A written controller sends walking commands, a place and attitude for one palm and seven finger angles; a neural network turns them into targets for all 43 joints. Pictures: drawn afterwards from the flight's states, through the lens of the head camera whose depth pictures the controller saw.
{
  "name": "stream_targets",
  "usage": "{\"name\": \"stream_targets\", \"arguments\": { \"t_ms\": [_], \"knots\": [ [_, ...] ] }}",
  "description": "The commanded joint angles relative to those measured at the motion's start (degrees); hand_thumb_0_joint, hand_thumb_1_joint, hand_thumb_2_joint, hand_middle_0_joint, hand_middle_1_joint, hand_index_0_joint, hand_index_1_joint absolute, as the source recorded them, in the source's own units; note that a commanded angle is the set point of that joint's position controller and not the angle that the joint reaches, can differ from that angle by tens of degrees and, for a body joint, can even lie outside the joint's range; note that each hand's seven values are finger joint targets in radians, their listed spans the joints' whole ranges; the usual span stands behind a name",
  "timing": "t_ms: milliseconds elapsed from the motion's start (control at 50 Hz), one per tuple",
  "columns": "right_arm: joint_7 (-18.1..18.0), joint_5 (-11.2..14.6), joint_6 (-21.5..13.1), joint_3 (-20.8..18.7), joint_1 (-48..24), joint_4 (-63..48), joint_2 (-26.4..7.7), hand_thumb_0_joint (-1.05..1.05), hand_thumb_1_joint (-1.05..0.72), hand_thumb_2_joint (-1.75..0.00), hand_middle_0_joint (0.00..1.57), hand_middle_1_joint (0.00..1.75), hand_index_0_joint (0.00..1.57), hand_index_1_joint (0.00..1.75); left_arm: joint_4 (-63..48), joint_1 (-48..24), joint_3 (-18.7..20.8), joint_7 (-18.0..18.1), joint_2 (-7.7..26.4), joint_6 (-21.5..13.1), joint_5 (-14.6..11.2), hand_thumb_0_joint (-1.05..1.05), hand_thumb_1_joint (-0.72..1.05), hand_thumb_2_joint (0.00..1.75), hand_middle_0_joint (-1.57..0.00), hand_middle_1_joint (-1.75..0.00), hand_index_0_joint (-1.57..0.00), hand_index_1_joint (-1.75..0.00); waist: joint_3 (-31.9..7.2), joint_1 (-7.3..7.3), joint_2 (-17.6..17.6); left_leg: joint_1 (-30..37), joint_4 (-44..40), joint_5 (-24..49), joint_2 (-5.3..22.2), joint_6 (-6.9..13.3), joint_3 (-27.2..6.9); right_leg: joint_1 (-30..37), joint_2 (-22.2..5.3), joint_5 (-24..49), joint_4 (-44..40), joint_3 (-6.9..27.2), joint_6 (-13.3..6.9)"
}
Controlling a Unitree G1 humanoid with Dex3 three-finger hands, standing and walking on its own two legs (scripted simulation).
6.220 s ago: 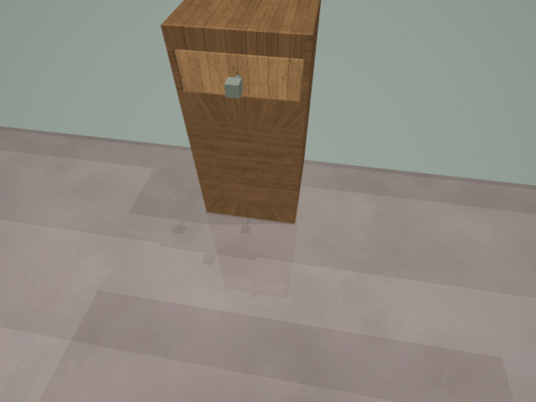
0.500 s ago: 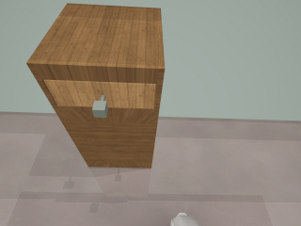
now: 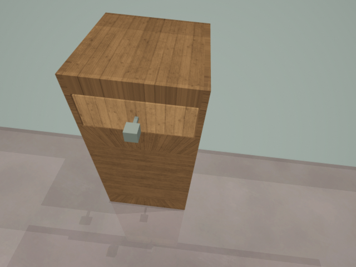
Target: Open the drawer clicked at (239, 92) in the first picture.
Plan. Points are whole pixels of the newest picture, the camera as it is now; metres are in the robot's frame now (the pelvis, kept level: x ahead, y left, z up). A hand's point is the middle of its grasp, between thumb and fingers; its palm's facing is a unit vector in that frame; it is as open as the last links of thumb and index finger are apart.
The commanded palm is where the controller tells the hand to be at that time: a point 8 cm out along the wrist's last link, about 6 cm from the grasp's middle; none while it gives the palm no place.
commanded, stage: come to a stop and stand still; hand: left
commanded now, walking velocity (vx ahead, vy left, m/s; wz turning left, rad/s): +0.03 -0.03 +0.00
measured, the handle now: (133, 127) +0.51 +0.17 -0.04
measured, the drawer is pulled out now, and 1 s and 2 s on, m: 0.00 0.00 0.00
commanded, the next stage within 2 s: look again from close up in 0.42 s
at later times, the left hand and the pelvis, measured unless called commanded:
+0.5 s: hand out of the picture -0.04 +0.12 -0.17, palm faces +0.03 -0.99 -0.12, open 7.4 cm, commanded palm none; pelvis -0.01 -0.02 +0.01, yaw +0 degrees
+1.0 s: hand out of the picture +0.03 +0.17 -0.17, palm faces -0.01 -0.97 -0.23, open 7.3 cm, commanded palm none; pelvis +0.01 -0.01 +0.00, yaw -1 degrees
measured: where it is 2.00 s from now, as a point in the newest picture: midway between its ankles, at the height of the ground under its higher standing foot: outside the picture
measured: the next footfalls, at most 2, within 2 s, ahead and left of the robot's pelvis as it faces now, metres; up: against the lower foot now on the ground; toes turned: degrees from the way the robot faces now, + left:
right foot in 0.06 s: +0.02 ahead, -0.13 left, +0.00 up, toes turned -1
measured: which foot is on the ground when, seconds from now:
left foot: down 0.00-1.00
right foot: up 0.00-0.04, down 0.06-1.00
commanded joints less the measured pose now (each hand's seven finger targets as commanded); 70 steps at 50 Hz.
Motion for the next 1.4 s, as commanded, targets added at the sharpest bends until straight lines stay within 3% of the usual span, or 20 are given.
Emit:
{"name": "stream_targets", "arguments": {
  "t_ms": [0,40,100,220,480,500,540,680,820,1080,1100,1120,1140,1160,1180,1200,1240,1300,1340,1380],
  "knots": [
    [-0.33,0.79,-1.47,-0.72,3.92,-0.13,-7.19,0.0,-0.9,-0.9,0.2,0.3,0.2,0.3,0.6,5.57,-1.61,-0.36,0.36,-2.52,-0.39,0.0,0.9,0.9,-0.2,-0.3,-0.2,-0.3,-3.53,-0.29,4.94,7.19,-5.24,18.86,10.43,3.03,-8.28,6.66,-1.02,12.69,-20.27,2.17,-0.07],
    [0.06,1.39,-1.66,-0.17,3.67,0.33,-6.15,0.0,-0.9,-0.9,0.2,0.3,0.2,0.3,1.82,6.51,-2.22,-0.09,2.55,-3.01,-0.48,0.0,0.9,0.9,-0.2,-0.3,-0.2,-0.3,-1.98,-1.44,2.87,6.11,-5.93,10.58,7.04,0.15,-5.85,6.92,-4.73,20.55,-20.9,5.08,-1.54],
    [0.17,1.42,-1.21,-0.01,2.81,2.18,-6.66,0.0,-0.9,-0.9,0.2,0.3,0.2,0.3,3.47,6.72,-2.64,0.02,2.15,-3.26,-0.49,0.0,0.9,0.9,-0.2,-0.3,-0.2,-0.3,-2.25,-1.52,-2.95,7.82,-5.9,8.88,6.88,-0.42,-5.15,6.51,-3.71,21.31,-21.3,5.09,-1.38],
    [0.29,1.46,-0.85,0.83,2.9,5.0,-5.75,0.0,-0.9,-0.9,0.2,0.3,0.2,0.3,5.5,8.81,-3.03,0.24,1.61,-3.11,-0.56,0.0,0.9,0.9,-0.2,-0.3,-0.2,-0.3,3.06,-0.89,1.64,5.98,-9.66,2.03,6.4,-0.75,-5.61,4.11,-3.42,10.59,-24.86,5.66,-1.58],
    [-0.09,1.29,-0.73,1.47,8.42,8.06,-3.73,0.0,-0.9,-0.9,0.2,0.3,0.2,0.3,7.36,11.25,-3.09,0.75,-0.44,-3.2,-0.83,0.0,0.9,0.9,-0.2,-0.3,-0.2,-0.3,4.44,-0.16,2.59,2.91,-10.69,0.79,6.24,-1.3,-5.65,5.77,-3.02,8.99,-24.93,4.73,-2.16],
    [0.9,1.46,-1.64,1.26,1.76,4.26,-6.48,0.0,-0.9,-0.9,0.2,0.3,0.2,0.3,8.06,12.47,-3.28,2.82,2.13,-4.66,0.58,0.0,0.9,0.9,-0.2,-0.3,-0.2,-0.3,7.52,1.56,6.26,-2.1,1.14,5.4,6.54,-3.29,-3.64,3.37,-5.89,23.15,-23.23,6.77,-1.85],
    [1.22,0.9,-0.65,0.92,8.93,3.36,-3.41,0.0,-0.9,-0.9,0.2,0.3,0.2,0.3,4.33,7.93,-2.52,1.95,4.07,-4.59,-0.07,0.0,0.9,0.9,-0.2,-0.3,-0.2,-0.3,2.98,-3.24,4.02,0.77,0.47,-3.38,4.4,-2.44,-5.08,-0.9,-5.61,-3.42,-23.89,8.13,-4.04],
    [0.91,0.61,-1.09,1.38,10.7,2.69,-4.76,0.0,-0.9,-0.9,0.2,0.3,0.2,0.3,3.24,8.27,-2.87,1.1,1.17,-3.53,-0.47,0.0,0.9,0.9,-0.2,-0.3,-0.2,-0.3,4.73,-1.3,3.5,-3.7,-5.43,-3.41,6.27,0.05,-7.43,2.66,-1.43,2.82,-17.22,4.5,-3.54],
    [0.73,0.82,-1.27,1.6,9.62,3.82,-5.34,0.0,-0.9,-0.9,0.2,0.3,0.2,0.3,2.92,8.05,-2.72,1.03,1.9,-3.32,-0.66,0.0,0.9,0.9,-0.2,-0.3,-0.2,-0.3,3.79,-0.7,0.72,-0.93,-5.58,2.41,6.2,0.08,-6.01,4.86,-1.96,9.64,-16.97,4.79,-2.87],
    [0.36,0.99,-1.27,1.65,6.54,5.56,-6.2,0.0,-0.9,-0.9,0.2,0.3,0.2,0.3,4.04,7.91,-2.4,0.97,2.83,-3.13,-0.51,0.0,0.9,0.9,-0.2,-0.3,-0.2,-0.3,2.47,-0.57,3.27,4.22,-5.92,9.48,6.64,-0.3,-4.54,6.46,-2.56,16.89,-17.9,4.64,-2.24],
    [0.83,1.77,-1.29,0.72,0.61,1.28,-8.85,0.0,-0.9,-0.9,0.2,0.3,0.2,0.3,5.5,11.21,-2.17,2.99,5.01,-3.68,0.17,0.0,0.9,0.9,-0.2,-0.3,-0.2,-0.3,5.48,1.46,-2.73,-1.48,5.4,10.2,7.92,-2.18,-3.35,4.95,-6.19,33.27,-20.02,7.7,-0.87],
    [-1.92,4.72,-9.54,0.34,1.59,-17.76,-16.5,0.0,-0.9,-0.9,0.2,0.3,0.2,0.3,-81.05,-35.08,-1.52,3.73,23.75,-13.18,8.72,0.0,0.88,0.89,-0.2,-0.32,-0.2,-0.32,-23.8,-3.7,13.96,13.82,-3.03,21.79,0.58,0.44,-4.06,8.77,0.85,32.01,-12.01,7.16,-3.4],
    [-4.31,3.74,-14.99,-0.03,-2.21,-15.14,-12.71,0.0,-0.9,-0.9,0.2,0.3,0.2,0.3,-65.94,-7.42,-0.15,8.07,19.14,-9.18,10.2,0.0,0.85,0.88,-0.2,-0.33,-0.2,-0.33,-23.82,1.28,23.03,20.27,-2.19,31.74,3.52,-0.26,-5.1,3.81,1.51,18.19,-8.09,2.09,-3.72],
    [-4.16,5.14,-16.84,-0.88,-2.9,-14.84,-10.11,0.0,-0.9,-0.9,0.2,0.3,0.2,0.3,-60.89,7.96,-5.85,10.96,7.96,-0.41,9.24,0.0,0.83,0.87,-0.21,-0.34,-0.21,-0.34,-16.81,-0.3,20.55,12.87,-3.74,28.33,4.11,-2.62,-6.01,-1.07,2.03,7.42,-6.13,-1.35,-2.2],
    [-3.92,4.86,-17.38,-0.35,-2.14,-14.62,-9.7,0.0,-0.9,-0.9,0.2,0.3,0.2,0.3,-59.75,9.03,-10.15,11.09,2.2,1.39,12.83,0.0,0.81,0.86,-0.21,-0.36,-0.21,-0.36,-10.17,-1.31,13.59,8.54,-2.6,24.07,4.32,-1.96,-5.55,-2.99,2.17,8.22,-7.27,-2.14,-1.65],
    [-3.31,3.65,-17.3,-0.93,-4.65,-17.82,-12.27,0.0,-0.9,-0.9,0.2,0.3,0.2,0.3,-63.36,3.94,-8.43,12.72,6.73,1.1,17.45,0.0,0.78,0.85,-0.21,-0.37,-0.21,-0.37,-3.96,-2.26,10.42,2.93,-0.63,16.06,3.1,-1.66,-6.88,-6.24,2.62,8.85,-9.31,-1.47,-2.03],
    [-2.47,0.96,-14.7,-1.33,-4.64,-21.33,-13.13,0.0,-0.9,-0.9,0.2,0.3,0.2,0.3,-57.54,9.75,-8.15,15.87,7.71,1.44,30.26,0.0,0.74,0.83,-0.21,-0.4,-0.21,-0.4,-5.61,-2.07,0.18,-3.64,4.07,8.55,1.26,-1.1,-6.24,-10.6,3.86,7.13,-8.41,-2.45,-2.56],
    [0.22,-0.74,-9.02,-2.94,-7.71,-27.27,-12.81,0.0,-0.9,-0.9,0.2,0.3,0.2,0.3,-51.16,23.17,-9.91,19.1,4.84,1.14,46.54,0.0,0.67,0.8,-0.22,-0.45,-0.22,-0.45,-6.32,3.54,-7.24,-11.71,7.5,5.63,-0.06,-2.12,-4.29,-12.28,4.86,2.88,-6.03,0.12,-3.65],
    [2.25,-1.07,-5.13,-2.94,-10.21,-30.12,-12.21,0.0,-0.9,-0.9,0.2,0.3,0.2,0.3,-50.79,25.98,-9.41,20.18,5.13,-0.84,53.05,0.0,0.62,0.78,-0.22,-0.48,-0.22,-0.48,-6.72,5.69,-9.9,-15.48,9.47,3.95,-0.67,-2.02,-3.6,-11.63,4.15,5.8,-4.84,2.5,-4.3],
    [3.36,-0.81,-2.61,-2.51,-11.7,-31.93,-11.6,0.0,-0.9,-0.9,0.2,0.3,0.2,0.3,-54.7,22.59,-4.86,21.44,10.48,-3.9,57.23,0.0,0.57,0.76,-0.22,-0.51,-0.22,-0.51,-9.99,7.48,-8.36,-18.3,11.1,4.26,-1.4,-2.0,-3.19,-9.72,3.39,10.4,-2.61,5.25,-4.33]
  ]
}}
